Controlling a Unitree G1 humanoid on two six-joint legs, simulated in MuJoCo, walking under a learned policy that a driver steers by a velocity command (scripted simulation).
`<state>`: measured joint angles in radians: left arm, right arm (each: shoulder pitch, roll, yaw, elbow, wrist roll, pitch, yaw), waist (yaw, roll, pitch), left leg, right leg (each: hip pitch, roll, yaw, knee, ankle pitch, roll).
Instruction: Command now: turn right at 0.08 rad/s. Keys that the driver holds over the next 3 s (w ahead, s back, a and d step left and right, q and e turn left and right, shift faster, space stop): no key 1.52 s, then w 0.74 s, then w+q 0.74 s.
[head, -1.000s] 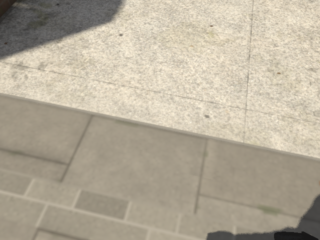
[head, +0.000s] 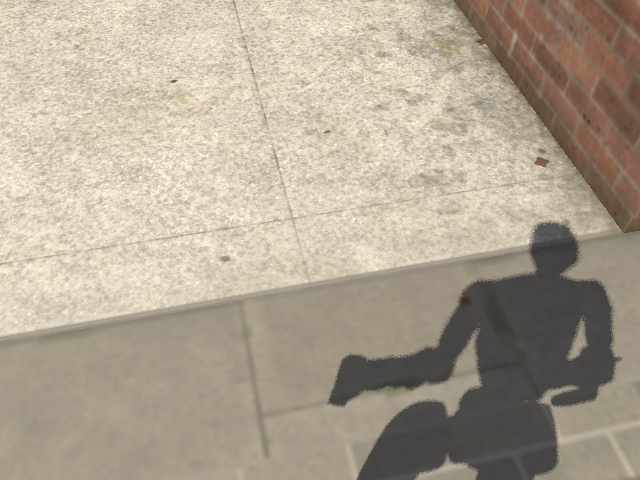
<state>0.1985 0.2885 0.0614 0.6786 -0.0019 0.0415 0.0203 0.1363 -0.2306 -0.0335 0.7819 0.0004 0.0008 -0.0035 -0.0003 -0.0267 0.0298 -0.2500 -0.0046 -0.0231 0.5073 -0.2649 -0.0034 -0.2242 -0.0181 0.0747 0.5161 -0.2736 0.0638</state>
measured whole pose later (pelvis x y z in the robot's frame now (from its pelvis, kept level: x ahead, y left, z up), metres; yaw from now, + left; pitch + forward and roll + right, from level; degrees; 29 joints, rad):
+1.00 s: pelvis +0.00 -0.02 +0.00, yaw +1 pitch -2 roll +0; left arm 0.27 0.21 0.02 0.96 0.00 -0.01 0.03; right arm 0.21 -0.22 -0.03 1.10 0.00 0.01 -0.05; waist -0.01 0.00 0.04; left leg -0.21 0.03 -0.05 0.50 -0.26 -0.05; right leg -0.18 0.02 0.05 0.51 -0.30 0.00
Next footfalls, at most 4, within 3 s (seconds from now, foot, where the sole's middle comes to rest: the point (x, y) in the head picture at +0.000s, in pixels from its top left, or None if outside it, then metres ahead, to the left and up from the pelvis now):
2.18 right None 0.41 -0.12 -0.77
2.76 left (263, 386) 0.69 0.14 -0.77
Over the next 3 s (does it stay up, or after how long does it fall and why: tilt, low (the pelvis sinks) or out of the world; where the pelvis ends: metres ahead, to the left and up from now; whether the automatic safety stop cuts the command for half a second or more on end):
stays up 0.67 0.07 0.01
